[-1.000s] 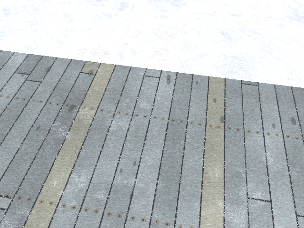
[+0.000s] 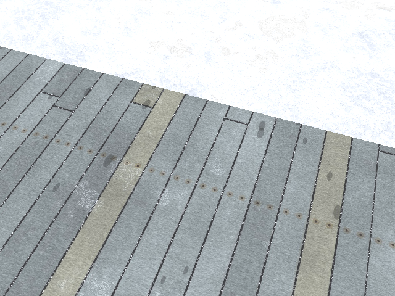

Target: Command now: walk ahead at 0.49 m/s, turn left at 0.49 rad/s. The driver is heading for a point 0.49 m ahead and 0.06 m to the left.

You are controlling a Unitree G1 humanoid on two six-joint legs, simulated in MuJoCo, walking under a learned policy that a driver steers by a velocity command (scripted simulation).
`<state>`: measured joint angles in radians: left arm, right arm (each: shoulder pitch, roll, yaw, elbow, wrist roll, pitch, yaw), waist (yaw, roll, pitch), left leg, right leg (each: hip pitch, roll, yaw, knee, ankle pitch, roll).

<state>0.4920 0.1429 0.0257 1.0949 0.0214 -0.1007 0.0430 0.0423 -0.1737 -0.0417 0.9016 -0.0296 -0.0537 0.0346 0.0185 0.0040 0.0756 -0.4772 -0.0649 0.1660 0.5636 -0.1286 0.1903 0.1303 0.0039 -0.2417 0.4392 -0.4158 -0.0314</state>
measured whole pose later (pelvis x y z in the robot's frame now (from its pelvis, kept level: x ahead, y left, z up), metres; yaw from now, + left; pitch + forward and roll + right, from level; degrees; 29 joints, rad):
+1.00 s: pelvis +0.42 +0.00 +0.02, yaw +15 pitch -1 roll -1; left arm 0.31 0.18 0.00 0.96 0.02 -0.02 0.01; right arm 0.24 -0.17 -0.01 1.01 -0.02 0.01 -0.03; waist 0.01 0.00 0.02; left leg -0.23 0.01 -0.02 0.48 -0.25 0.01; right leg -0.25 0.05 -0.08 0.43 -0.19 -0.07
